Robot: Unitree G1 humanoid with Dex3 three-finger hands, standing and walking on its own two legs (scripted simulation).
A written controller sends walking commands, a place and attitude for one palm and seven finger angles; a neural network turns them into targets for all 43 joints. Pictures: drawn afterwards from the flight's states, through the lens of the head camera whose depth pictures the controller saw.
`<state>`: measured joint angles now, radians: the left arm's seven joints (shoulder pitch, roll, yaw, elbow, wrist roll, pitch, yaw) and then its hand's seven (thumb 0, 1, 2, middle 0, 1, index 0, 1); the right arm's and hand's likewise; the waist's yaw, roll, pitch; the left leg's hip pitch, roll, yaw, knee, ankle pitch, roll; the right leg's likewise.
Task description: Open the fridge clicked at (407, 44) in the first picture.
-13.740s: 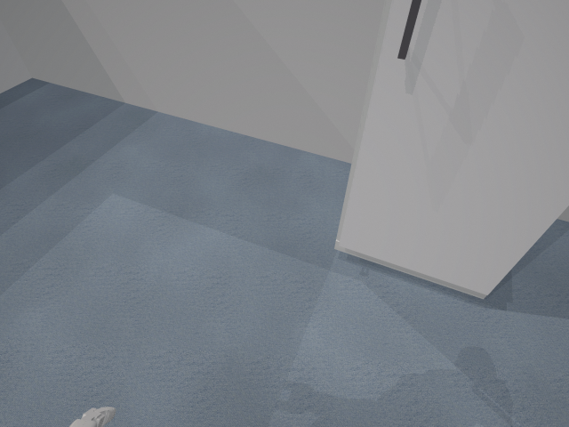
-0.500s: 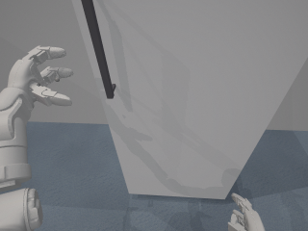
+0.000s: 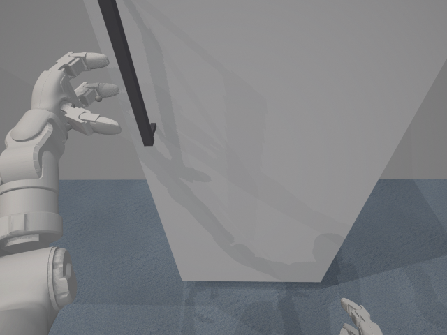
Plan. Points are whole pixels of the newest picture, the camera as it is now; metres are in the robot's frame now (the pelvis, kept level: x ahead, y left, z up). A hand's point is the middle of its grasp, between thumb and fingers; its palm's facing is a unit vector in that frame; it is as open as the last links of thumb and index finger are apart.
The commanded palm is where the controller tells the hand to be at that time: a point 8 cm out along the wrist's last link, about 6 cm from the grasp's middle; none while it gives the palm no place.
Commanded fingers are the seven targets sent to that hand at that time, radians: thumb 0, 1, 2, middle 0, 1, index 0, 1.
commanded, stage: move the hooked fingers beside the handle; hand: left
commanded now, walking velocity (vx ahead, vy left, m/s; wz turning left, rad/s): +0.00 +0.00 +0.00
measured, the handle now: (133, 73) +0.46 +0.17 +0.27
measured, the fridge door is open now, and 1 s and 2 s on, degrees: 0 0 0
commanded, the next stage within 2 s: none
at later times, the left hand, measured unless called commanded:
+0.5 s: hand (104, 105) +0.39 +0.20 +0.25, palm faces +0.05 -1.00 -0.05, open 14.0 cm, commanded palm +0.36 +0.26 +0.25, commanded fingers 0.00 -0.50 0.30 -0.30 -1.20 -0.30 -1.20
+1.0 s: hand (109, 97) +0.40 +0.20 +0.26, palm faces +0.05 -1.00 -0.02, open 14.0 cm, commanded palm +0.37 +0.26 +0.25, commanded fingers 0.00 -0.50 0.30 -0.30 -1.20 -0.30 -1.20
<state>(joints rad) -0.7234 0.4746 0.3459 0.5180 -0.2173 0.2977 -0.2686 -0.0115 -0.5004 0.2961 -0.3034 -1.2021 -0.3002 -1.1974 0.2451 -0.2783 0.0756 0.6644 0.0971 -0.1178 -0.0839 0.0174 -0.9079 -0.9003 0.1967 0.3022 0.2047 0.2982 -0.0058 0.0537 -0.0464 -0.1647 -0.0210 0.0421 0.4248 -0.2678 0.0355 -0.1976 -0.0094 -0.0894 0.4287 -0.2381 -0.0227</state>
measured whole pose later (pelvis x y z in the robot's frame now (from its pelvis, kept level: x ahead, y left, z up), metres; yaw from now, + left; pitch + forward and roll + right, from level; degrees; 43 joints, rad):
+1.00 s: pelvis -0.01 -0.01 +0.00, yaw +0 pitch +0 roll +0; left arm -0.76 0.47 0.32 0.58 -0.21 0.31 -0.23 -0.01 -0.50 0.30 -0.30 -1.20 -0.30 -1.20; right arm 0.23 -0.28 0.07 0.67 0.11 -0.10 -0.09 0.02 -0.91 -0.90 0.20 0.30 0.20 0.30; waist -0.01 0.06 -0.05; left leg -0.16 -0.01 0.04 0.42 -0.25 0.02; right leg -0.19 0.00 -0.10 0.42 -0.23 -0.04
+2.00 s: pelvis +0.00 +0.00 +0.00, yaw +0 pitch +0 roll +0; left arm -0.73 0.46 0.31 0.49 -0.23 0.35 -0.24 -0.01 -0.50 0.30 -0.30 -1.20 -0.30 -1.20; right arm 0.22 -0.27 0.08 0.67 0.10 -0.08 -0.09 0.02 -0.91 -0.90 0.20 0.30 0.20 0.30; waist 0.00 0.05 -0.06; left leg -0.15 -0.02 0.03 0.42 -0.27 0.03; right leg -0.18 -0.01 -0.09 0.42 -0.24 -0.02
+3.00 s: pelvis +0.00 +0.00 +0.00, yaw +1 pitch +0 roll +0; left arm -0.71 0.46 0.32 0.47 -0.22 0.31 -0.24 -0.01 -0.50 0.30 -0.30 -1.20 -0.30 -1.20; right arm 0.22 -0.28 0.08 0.66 0.10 -0.08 -0.09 0.02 -0.91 -0.90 0.20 0.30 0.20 0.30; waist 0.00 0.05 -0.05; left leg -0.16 -0.02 0.03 0.43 -0.27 0.03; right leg -0.18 0.00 -0.10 0.41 -0.23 -0.03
